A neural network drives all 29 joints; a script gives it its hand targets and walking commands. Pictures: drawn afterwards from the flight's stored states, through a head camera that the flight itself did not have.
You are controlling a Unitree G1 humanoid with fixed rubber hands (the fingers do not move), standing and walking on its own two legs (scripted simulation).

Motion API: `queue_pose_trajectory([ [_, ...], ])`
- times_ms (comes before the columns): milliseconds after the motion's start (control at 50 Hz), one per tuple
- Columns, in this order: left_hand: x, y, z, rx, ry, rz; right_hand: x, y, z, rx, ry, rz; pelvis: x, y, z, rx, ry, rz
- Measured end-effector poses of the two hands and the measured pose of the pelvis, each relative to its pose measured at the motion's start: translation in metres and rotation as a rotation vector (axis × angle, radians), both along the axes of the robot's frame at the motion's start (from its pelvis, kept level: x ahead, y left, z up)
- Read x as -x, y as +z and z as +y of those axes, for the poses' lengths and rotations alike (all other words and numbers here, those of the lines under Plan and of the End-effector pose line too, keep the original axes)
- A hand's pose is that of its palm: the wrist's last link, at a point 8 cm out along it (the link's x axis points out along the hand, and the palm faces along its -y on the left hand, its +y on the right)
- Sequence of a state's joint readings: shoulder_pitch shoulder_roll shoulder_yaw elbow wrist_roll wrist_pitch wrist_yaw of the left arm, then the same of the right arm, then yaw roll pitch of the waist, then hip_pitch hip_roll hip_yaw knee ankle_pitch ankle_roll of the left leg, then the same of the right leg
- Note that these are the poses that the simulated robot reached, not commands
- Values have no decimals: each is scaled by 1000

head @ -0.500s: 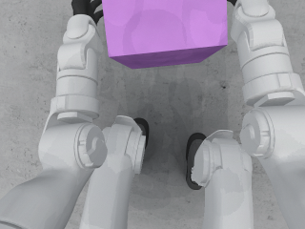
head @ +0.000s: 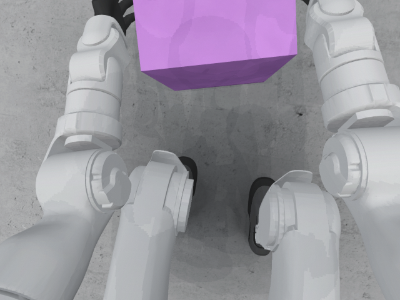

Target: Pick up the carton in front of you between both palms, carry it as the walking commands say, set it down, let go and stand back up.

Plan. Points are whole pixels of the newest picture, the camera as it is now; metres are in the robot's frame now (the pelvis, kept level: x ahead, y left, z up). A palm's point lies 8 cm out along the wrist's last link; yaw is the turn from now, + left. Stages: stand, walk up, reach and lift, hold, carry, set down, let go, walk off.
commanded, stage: set down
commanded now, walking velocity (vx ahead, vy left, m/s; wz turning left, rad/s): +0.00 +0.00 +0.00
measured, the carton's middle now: (213, 21) +0.55 +0.06 -0.24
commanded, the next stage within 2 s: let go in 1.94 s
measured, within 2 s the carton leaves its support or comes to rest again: rests again in 0.14 s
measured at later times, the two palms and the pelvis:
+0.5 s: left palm (109, 22) +0.52 +0.22 -0.15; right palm out of the picture +0.57 -0.09 -0.17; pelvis +0.00 +0.00 -0.01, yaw +1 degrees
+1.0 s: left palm (97, 24) +0.51 +0.24 -0.16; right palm out of the picture +0.60 -0.14 -0.15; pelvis +0.00 +0.00 -0.01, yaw +0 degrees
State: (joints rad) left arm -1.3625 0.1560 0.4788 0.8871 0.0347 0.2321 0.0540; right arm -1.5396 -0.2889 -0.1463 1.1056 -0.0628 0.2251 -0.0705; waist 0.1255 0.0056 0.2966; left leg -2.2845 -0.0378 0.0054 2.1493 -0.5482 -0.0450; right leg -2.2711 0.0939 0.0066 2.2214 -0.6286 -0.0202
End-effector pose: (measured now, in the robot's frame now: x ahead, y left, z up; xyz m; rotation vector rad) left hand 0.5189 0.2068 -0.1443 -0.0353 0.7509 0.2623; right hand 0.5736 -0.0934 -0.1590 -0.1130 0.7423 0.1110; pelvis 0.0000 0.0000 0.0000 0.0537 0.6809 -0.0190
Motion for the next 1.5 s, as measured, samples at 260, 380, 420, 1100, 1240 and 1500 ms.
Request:
queue_pose_trajectory([
  [260,2,-9,8,6,0,13,1,-5,3,-59,30,-13,1,-2,-2,-6,5,-32],
  [380,2,-10,9,10,-7,9,1,-6,2,-75,34,-19,2,-4,-4,-9,7,-50],
  [420,2,-10,9,13,-8,8,1,-7,1,-79,37,-20,3,-5,-4,-9,8,-56],
  [1100,3,23,32,-35,68,-102,-26,40,-29,41,-16,-119,3,9,6,8,21,-42],
  [1240,7,77,31,-31,77,-96,-21,93,-35,57,-37,-94,3,50,6,19,32,25],
  [1500,4,153,33,-45,79,-109,-26,169,-46,48,-26,-101,-4,114,5,18,22,128],
])
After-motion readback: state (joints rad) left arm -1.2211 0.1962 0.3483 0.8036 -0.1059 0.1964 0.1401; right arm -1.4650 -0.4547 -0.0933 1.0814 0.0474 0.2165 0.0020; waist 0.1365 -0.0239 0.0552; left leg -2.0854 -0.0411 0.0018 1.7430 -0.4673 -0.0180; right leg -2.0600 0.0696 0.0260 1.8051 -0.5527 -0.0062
